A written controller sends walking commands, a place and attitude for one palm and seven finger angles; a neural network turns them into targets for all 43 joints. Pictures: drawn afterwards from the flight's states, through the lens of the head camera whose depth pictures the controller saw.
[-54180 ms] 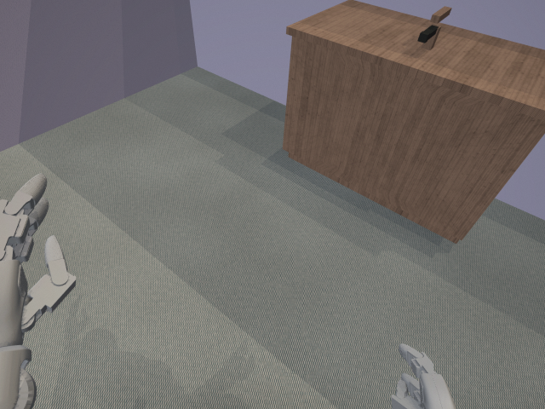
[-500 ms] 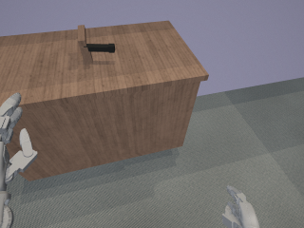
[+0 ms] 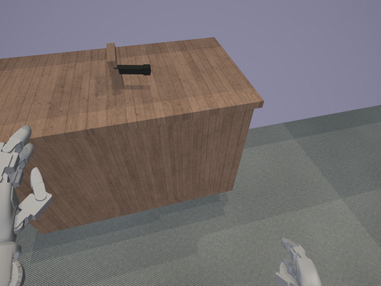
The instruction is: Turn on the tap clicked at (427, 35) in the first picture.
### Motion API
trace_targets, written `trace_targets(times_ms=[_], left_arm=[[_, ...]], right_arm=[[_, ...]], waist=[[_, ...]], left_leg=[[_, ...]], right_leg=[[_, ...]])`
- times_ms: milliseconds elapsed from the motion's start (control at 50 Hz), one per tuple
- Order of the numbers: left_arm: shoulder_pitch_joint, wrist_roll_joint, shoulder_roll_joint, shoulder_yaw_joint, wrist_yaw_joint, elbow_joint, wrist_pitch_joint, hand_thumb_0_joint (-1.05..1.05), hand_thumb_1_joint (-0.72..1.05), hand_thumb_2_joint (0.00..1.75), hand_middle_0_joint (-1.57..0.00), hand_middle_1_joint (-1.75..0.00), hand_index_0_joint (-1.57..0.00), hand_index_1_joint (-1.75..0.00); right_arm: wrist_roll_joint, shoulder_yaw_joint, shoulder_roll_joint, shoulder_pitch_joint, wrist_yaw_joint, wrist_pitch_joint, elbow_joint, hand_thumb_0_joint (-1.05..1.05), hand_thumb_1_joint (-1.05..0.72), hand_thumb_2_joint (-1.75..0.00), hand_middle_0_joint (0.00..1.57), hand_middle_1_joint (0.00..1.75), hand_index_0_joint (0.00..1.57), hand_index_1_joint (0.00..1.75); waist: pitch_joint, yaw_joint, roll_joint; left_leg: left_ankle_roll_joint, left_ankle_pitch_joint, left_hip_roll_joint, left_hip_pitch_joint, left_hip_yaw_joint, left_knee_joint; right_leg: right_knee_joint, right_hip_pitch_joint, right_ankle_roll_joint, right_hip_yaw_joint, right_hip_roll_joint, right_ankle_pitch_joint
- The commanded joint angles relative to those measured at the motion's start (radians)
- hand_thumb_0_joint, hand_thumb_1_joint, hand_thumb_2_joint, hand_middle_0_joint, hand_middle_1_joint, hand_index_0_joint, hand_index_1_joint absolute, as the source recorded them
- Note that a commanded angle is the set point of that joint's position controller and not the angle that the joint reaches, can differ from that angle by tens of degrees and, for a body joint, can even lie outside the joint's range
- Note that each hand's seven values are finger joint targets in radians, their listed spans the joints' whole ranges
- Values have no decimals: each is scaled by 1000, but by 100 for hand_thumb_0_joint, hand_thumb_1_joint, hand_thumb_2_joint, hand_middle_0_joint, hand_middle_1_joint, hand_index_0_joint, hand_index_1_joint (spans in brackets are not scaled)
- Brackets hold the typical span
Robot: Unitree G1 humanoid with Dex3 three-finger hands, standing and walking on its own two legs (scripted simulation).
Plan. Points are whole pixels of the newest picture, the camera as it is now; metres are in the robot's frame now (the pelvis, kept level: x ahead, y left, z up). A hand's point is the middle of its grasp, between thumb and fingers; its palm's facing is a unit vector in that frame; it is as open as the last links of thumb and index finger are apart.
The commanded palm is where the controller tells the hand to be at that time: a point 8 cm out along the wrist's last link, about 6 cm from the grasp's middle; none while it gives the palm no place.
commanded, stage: take the last steps up to it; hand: left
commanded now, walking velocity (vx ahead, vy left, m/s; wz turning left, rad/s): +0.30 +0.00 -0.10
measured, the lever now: (146, 69) +0.79 +0.21 +0.05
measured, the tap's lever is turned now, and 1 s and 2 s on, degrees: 75 75 75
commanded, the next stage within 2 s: come to a stop and stand still in 0.96 s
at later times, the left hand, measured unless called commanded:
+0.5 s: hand (79, 158) +0.29 +0.23 +0.15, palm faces +0.38 -0.85 -0.36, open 7.5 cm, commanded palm +0.24 +0.27 +0.17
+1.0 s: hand (128, 106) +0.44 +0.17 +0.16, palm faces +0.36 -0.82 -0.45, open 7.4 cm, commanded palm +0.38 +0.22 +0.17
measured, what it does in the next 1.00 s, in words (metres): walks ahead: left foot, then right foot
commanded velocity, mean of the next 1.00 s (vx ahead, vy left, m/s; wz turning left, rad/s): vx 0.26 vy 0.02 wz -0.04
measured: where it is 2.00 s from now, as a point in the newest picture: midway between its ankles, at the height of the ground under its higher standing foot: outside the picture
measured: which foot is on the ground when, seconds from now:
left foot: down 0.00-0.30, up 0.32-0.46, down 0.48-0.74, up 0.76-1.00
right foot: down 0.00-0.48, up 0.50-0.70, down 0.72-1.00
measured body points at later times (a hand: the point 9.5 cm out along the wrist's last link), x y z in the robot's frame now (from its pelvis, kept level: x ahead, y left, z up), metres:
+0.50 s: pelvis +0.07 +0.00 -0.02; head +0.08 +0.00 +0.43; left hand +0.27 +0.27 +0.17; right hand +0.22 -0.26 -0.11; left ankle +0.10 +0.12 -0.75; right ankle +0.01 -0.11 -0.74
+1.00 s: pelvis +0.21 -0.06 -0.01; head +0.24 -0.08 +0.44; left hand +0.41 +0.21 +0.19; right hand +0.36 -0.31 -0.11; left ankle +0.27 +0.08 -0.73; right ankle +0.18 -0.12 -0.74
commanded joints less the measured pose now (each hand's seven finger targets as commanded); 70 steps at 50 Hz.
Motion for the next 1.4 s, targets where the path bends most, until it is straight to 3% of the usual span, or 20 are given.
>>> trace_targets(times_ms=[0,100,200,300,360,420,460,500,640,680,720,800,940,980,1020,1040,1120,1180,1240,1380], left_arm=[[-70,3,160,107,13,-178,-60,0,90,90,-20,-30,-20,-30],[-158,22,157,92,25,-224,-48,0,90,90,-20,-30,-20,-30],[-157,34,171,110,36,-197,-40,0,90,90,-20,-30,-20,-30],[-149,12,174,109,23,-199,-50,0,90,90,-20,-30,-20,-30],[-150,14,206,143,24,-249,-86,0,90,90,-20,-30,-20,-30],[-126,1,181,133,21,-255,-84,0,90,90,-20,-30,-20,-30],[-128,-4,171,127,25,-300,-90,0,90,90,-20,-30,-20,-30],[-131,3,183,142,24,-239,-95,0,90,90,-20,-30,-20,-30],[16,7,204,183,17,-309,-68,0,90,90,-20,-30,-20,-30],[45,7,204,195,21,-282,-66,0,90,90,-20,-30,-20,-30],[25,1,227,206,15,-257,-50,0,90,90,-20,-30,-20,-30],[2,7,250,250,5,-277,-80,0,90,90,-20,-30,-20,-30],[-50,-4,181,163,20,-250,-85,0,90,90,-20,-30,-20,-30],[-53,-8,188,163,22,-284,-85,0,90,90,-20,-30,-20,-30],[-40,-7,180,150,21,-291,-80,0,90,90,-20,-30,-20,-30],[-85,-4,198,160,20,-273,-85,0,90,90,-20,-30,-20,-30],[-130,14,237,179,23,-298,-51,0,90,90,-20,-30,-20,-30],[-21,8,245,193,13,-299,-44,0,90,90,-20,-30,-20,-30],[34,-12,229,208,9,-282,-53,0,90,90,-20,-30,-20,-30],[-44,7,206,189,14,-152,-52,0,90,90,-20,-30,-20,-30]], right_arm=[[3,-52,-126,-119,-15,-51,-152,0,-90,-90,20,30,20,30],[4,-42,-124,-127,-26,-43,-153,0,-90,-90,20,30,20,30],[4,-42,-118,-106,-27,-53,-138,0,-90,-90,20,30,20,30],[24,-64,-111,-101,1,-53,-139,0,-90,-90,20,30,20,30],[18,-50,-104,-83,8,-51,-131,0,-90,-90,20,30,20,30],[9,-38,-95,-87,3,-38,-129,0,-90,-90,20,30,20,30],[14,-59,-147,-98,-2,-36,-151,0,-90,-90,20,30,20,30],[30,-59,-124,-86,5,-56,-165,0,-90,-90,20,30,20,30],[24,-51,-113,-82,17,-97,-149,0,-90,-90,20,30,20,30],[19,-52,-107,-87,16,-95,-158,0,-90,-90,20,30,20,30],[26,-59,-86,-85,17,-84,-178,0,-90,-90,20,30,20,30],[16,-62,-96,-60,23,-75,-122,0,-90,-90,20,30,20,30],[3,-59,-87,-92,5,-66,-138,0,-90,-90,20,30,20,30],[13,-77,-114,-75,1,-61,-150,0,-90,-90,20,30,20,30],[27,-79,-128,-78,2,-49,-163,0,-90,-90,20,30,20,30],[32,-78,-129,-81,6,-58,-167,0,-90,-90,20,30,20,30],[17,-50,-98,-100,5,-79,-152,0,-90,-90,20,30,20,30],[14,-48,-80,-109,7,-86,-186,0,-90,-90,20,30,20,30],[18,-48,-86,-103,12,-82,-180,0,-90,-90,20,30,20,30],[0,-34,-91,-118,-10,-25,-169,0,-90,-90,20,30,20,30]], waist=[[-99,-1,9],[-25,-13,144],[-22,-5,111],[-11,7,-215],[-59,-1,-77],[-103,-33,16],[-112,-39,350],[-15,-29,155],[-83,-2,236],[-114,23,93],[-150,7,-403],[-115,-13,-80],[-124,-2,-124],[-153,-10,-5],[-161,-12,243],[-91,-5,200],[-54,11,255],[-106,-8,-105],[-98,9,-167],[-167,18,-161]], left_leg=[[10,-61,76,16,-93,-98],[60,-497,139,-69,-189,-197],[83,-432,164,-111,-199,-124],[-3,-284,15,-476,-7,570],[3,-273,84,-361,-32,413],[5,3,21,64,73,103],[135,-12,311,323,-428,-114],[247,-151,389,169,-590,-201],[123,82,208,-3,-69,-51],[76,20,152,-136,6,192],[7,-326,-7,-471,66,711],[-30,-241,97,-441,-53,700],[-3,33,3,-34,155,105],[47,162,64,140,37,32],[195,273,319,300,-328,-61],[233,150,367,191,-439,-138],[102,361,226,34,-110,-7],[-30,105,23,-78,49,257],[-35,-249,2,-234,-12,414],[-36,-85,-29,-170,41,162]], right_leg=[[-57,-10,-15,84,-61,-15],[68,-105,-28,32,-7,-255],[102,-61,-40,-7,-4,-186],[-146,166,-270,567,-353,-122],[23,173,-247,356,-324,358],[207,-65,-131,105,-157,153],[602,-440,-7,-36,17,-329],[787,-526,-10,79,-15,-329],[261,-131,11,-104,-33,-117],[74,109,-9,-97,-10,-60],[-102,257,-182,565,-375,-60],[-13,157,-209,350,-358,332],[81,69,-99,67,-231,360],[246,-36,-44,33,-181,289],[538,-330,24,-40,-37,-339],[631,-364,17,16,-26,-411],[206,-118,25,-17,-58,-197],[-37,21,-36,234,-191,473],[23,132,-31,263,-300,920],[125,291,17,124,-246,1119]])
